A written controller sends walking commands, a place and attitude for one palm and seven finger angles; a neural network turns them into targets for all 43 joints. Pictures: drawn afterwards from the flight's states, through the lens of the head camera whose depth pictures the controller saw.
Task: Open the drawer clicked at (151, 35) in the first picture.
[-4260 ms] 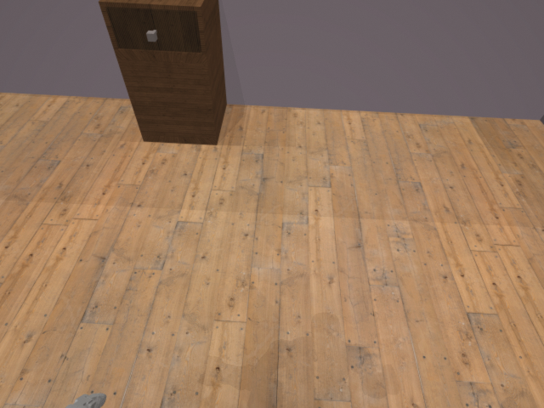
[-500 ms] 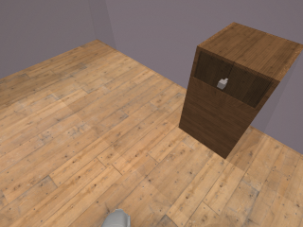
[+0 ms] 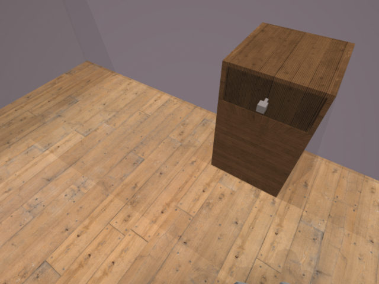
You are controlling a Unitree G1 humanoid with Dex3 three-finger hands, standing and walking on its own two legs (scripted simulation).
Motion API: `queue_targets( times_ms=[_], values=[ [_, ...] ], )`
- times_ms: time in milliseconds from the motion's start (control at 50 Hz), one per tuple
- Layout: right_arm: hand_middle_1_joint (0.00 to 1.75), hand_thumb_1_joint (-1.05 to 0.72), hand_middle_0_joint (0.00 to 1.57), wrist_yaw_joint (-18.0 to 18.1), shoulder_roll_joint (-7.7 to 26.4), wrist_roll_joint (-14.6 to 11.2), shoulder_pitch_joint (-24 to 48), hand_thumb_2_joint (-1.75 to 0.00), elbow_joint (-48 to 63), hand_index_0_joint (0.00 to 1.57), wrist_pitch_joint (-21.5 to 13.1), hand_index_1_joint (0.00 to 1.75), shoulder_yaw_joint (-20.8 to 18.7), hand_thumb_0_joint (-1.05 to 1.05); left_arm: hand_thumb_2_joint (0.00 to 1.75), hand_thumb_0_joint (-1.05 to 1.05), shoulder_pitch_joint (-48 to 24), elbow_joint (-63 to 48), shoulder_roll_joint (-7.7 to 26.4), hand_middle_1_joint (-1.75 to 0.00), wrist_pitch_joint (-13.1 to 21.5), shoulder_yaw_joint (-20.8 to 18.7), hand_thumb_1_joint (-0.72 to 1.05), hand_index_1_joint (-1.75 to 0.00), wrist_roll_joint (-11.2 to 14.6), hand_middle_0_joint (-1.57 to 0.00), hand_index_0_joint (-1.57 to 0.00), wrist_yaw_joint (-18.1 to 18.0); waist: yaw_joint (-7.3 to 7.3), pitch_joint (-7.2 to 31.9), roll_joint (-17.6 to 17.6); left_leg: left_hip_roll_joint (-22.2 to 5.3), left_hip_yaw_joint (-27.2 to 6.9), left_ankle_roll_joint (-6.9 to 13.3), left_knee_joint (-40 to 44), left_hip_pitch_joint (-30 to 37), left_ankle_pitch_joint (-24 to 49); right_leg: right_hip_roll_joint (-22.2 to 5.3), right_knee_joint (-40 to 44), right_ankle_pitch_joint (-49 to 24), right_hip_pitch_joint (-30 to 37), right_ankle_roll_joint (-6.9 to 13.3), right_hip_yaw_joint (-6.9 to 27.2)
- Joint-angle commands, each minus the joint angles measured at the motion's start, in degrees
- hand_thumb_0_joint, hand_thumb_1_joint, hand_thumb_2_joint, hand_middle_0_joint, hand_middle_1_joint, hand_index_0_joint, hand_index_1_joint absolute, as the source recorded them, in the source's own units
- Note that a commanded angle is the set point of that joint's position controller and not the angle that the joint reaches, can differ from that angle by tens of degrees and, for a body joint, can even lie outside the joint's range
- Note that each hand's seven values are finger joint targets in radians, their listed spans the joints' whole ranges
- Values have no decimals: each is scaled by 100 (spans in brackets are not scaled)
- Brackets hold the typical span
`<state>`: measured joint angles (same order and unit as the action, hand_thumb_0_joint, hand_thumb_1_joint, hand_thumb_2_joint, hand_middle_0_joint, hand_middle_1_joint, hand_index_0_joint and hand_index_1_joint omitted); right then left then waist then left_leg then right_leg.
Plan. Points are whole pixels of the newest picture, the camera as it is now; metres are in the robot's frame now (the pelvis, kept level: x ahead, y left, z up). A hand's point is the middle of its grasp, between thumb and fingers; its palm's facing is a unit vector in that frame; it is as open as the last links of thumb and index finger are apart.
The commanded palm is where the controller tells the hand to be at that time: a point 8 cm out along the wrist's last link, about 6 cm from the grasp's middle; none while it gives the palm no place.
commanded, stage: turn to face it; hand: left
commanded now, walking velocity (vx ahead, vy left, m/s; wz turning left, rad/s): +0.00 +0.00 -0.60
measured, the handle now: (263, 104) +0.80 -0.23 -0.13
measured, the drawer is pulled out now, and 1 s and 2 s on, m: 0.00 0.00 0.00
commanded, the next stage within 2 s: take the last steps up to it in 0.76 s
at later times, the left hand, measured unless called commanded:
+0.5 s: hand out of the picture +0.14 +0.18 -0.16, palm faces -0.22 -0.95 -0.23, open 7.4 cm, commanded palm none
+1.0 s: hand out of the picture +0.15 +0.12 -0.15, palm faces -0.43 -0.87 -0.24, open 7.4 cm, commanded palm none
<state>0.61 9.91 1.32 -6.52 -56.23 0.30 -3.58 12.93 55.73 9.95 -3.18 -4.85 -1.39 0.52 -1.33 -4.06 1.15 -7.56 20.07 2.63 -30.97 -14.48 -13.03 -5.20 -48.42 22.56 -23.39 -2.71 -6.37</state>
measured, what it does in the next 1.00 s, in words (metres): steps on the spot, turning right: right foot, then left foot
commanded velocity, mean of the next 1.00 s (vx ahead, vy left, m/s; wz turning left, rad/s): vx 0.05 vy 0.00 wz -0.39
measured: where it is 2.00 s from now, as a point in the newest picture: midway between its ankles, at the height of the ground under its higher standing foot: outside the picture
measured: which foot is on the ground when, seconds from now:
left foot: down 0.00-0.08, up 0.10-0.50, down 0.52-0.90, up 0.92-1.00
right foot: up 0.00-0.06, down 0.08-0.52, up 0.54-0.86, down 0.88-1.00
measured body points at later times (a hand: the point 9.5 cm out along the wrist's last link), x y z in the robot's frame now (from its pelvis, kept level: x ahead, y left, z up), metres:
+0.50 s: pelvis +0.00 +0.00 +0.00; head +0.03 +0.00 +0.45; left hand +0.15 +0.23 -0.14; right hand +0.01 -0.28 -0.13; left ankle +0.03 +0.13 -0.73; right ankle +0.03 -0.12 -0.73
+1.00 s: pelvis -0.02 +0.00 +0.00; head -0.01 -0.04 +0.45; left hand +0.17 +0.17 -0.13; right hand -0.12 -0.23 -0.16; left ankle +0.02 +0.13 -0.68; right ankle -0.08 -0.09 -0.73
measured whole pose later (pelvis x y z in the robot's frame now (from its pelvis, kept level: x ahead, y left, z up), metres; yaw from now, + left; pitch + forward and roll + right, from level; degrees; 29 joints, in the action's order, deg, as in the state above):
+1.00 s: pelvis -0.02 +0.00 +0.00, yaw -27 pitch -1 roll +0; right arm 0.6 13.3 1.1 -14.6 -58.6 3.6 -3.4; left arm 9.2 55.0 9.6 -0.6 -2.3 -1.1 0.3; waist 1.4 -4.1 3.4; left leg -5.9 4.8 -2.5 -55.0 -22.8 -27.4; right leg -0.6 -30.1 17.4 -12.2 1.6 -4.1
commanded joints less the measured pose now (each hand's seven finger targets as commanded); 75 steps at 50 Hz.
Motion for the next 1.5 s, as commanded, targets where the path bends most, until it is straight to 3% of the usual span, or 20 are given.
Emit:
queue_targets(
  times_ms=[0,40,60,80,180,340,440,460,500,520,580,820,880,900,960,1200,1240,1280,1360,1480],
  values=[
    [30,-90,20,16,1071,22,-153,-90,341,20,-13,30,-286,0,90,0,357,-470,333,-30,118,-85,90,-30,-16,-20,-20,-13,58,540,587,-1623,-969,253,730,223,251,174,1020,-417,583,81,-129],
    [30,-90,20,-32,807,-19,-234,-90,479,20,31,30,-235,0,90,0,673,-480,886,-30,222,-153,90,-30,-55,-20,-20,-68,-180,551,-884,-893,-341,-387,-1094,-740,-551,-511,2615,-1576,1511,461,1027],
    [30,-90,20,-64,402,-22,-50,-90,776,20,50,30,-103,0,90,0,770,-497,1523,-30,292,-253,90,-30,-59,-20,-20,-131,-282,436,-2168,-47,-637,-685,-2516,-2176,-2298,-1821,3140,-3284,1834,1134,2905],
    [30,-90,20,1,641,-53,137,-90,881,20,136,30,-96,0,90,0,926,-510,1626,-30,277,-275,90,-30,20,-20,-20,-190,-432,637,-1869,0,-1526,-625,-3142,-1973,-2295,-1882,3262,-2978,1409,1473,2971],
    [30,-90,20,-8,744,2,-319,-90,598,20,182,30,-133,0,90,0,-341,-820,1229,-30,250,-148,90,-30,30,-20,-20,-165,135,605,-821,58,-1803,-769,-3223,-1663,-790,-871,3090,-1925,1074,1155,1848],
    [30,-90,20,64,819,-62,-229,-90,749,20,121,30,-66,0,90,0,-96,-670,1495,-30,188,-218,90,-30,14,-20,-20,-95,-75,790,-890,346,-1806,-768,-1754,-1292,-1175,-780,2942,-2214,1634,1359,2486],
    [30,-90,20,135,798,-114,-928,-90,617,20,45,30,-30,0,90,0,-562,-774,1493,-30,92,-226,90,-30,30,-20,-20,-82,252,890,-958,565,-1734,-593,-2,16,-665,-515,2635,-2092,966,1080,2705],
    [30,-90,20,158,868,-114,-1214,-90,527,20,-4,30,-25,0,90,0,-689,-813,1387,-30,70,-202,90,-30,70,-20,-20,-76,391,913,-805,468,-1736,-535,765,666,-245,-294,2392,-1767,537,846,2522],
    [30,-90,20,171,1714,-8,-1052,-90,723,20,-28,30,-158,0,90,0,-593,-1027,836,-30,42,-93,90,-30,114,-20,-20,24,336,486,1766,-1653,-3966,279,2044,1040,-519,943,348,639,-1181,168,1021],
    [30,-90,20,151,1720,-4,-793,-90,840,20,-4,30,-139,0,90,0,-654,-1024,1040,-30,16,-125,90,-30,22,-20,-20,17,325,411,1665,-2040,-4118,603,2004,379,-511,624,-682,897,-1016,80,1055],
    [30,-90,20,174,1216,29,-205,-90,908,20,-49,30,-33,0,90,0,-427,-724,960,-30,-16,-182,90,-30,-7,-20,-20,113,13,168,734,-1020,-2528,415,1640,146,579,511,-1840,121,-834,-46,853],
    [30,-90,20,73,1311,-17,-989,-90,303,20,10,30,-211,0,90,0,-345,-573,657,-30,142,40,90,-30,50,-20,-20,20,209,643,829,-994,-1740,198,305,680,2420,481,2144,-819,1109,86,89],
    [30,-90,20,45,617,-74,-550,-90,592,20,55,30,-10,0,90,0,520,-219,1603,-30,276,-100,90,-30,32,-20,-20,-107,-228,886,-1440,172,-1274,-597,-2003,-1625,-2310,-1763,3022,-3303,2644,1213,2324],
    [30,-90,20,79,687,-30,-351,-90,582,20,121,30,4,0,90,0,579,-196,1525,-30,297,-142,90,-30,39,-20,-20,-140,-323,822,-1827,155,-1771,-542,-2587,-1831,-2268,-1599,3278,-2423,2283,1426,2577],
    [30,-90,20,-42,727,35,-453,-90,307,20,69,30,-45,0,90,0,-15,-220,1057,-30,337,-29,90,-30,23,-20,-20,-148,37,238,-893,31,-1769,-565,-3064,-1926,-1156,-1028,3461,-762,1736,1241,1851],
    [30,-90,20,-80,474,4,-1168,-90,-71,20,-242,30,41,0,90,0,292,302,994,-30,491,4,90,-30,62,-20,-20,-72,338,164,-639,419,-1128,-499,366,580,-83,-508,3025,21,734,976,1401],
    [30,-90,20,9,1101,62,-1985,-90,-325,20,-306,30,-95,0,90,0,298,196,460,-30,453,103,90,-30,89,-20,-20,2,662,147,1214,-858,-2900,-48,1314,1816,-1397,327,1203,477,-816,548,682],
    [30,-90,20,63,1433,103,-2372,-90,-410,20,-251,30,-158,0,90,0,-259,-70,472,-30,415,103,90,-30,-14,-20,-20,-8,819,-201,1580,-2024,-4517,576,2549,1124,-2871,359,-1076,923,-1486,422,547],
    [30,-90,20,92,736,33,-1513,-90,-234,20,-387,30,42,0,90,0,101,243,341,-30,410,88,90,-30,-39,-20,-20,113,259,-295,538,-1176,-2733,354,2381,572,-1098,-73,-1462,-461,-1156,304,578],
    [30,-90,20,85,644,22,-1860,-90,-518,20,-428,30,-15,0,90,0,-320,112,124,-30,385,139,90,-30,0,-20,-20,102,300,-197,541,-1021,-1869,533,2151,897,520,-171,188,-687,-806,126,178]
  ],
)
